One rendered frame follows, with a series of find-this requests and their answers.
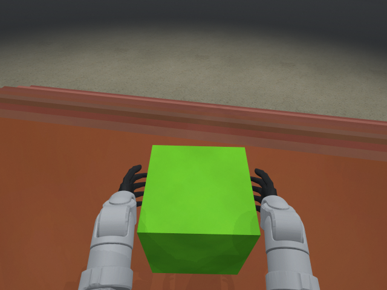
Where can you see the carton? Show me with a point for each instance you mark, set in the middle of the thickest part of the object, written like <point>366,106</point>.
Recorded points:
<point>198,214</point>

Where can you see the left robot forearm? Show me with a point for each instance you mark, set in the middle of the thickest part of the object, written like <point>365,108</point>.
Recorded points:
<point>109,263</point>

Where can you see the robot right hand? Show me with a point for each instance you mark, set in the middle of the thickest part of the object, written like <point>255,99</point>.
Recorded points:
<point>266,189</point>

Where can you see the right robot forearm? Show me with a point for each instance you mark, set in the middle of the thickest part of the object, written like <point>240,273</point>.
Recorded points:
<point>288,260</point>

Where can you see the robot left hand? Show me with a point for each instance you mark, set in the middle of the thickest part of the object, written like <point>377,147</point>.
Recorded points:
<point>129,185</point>

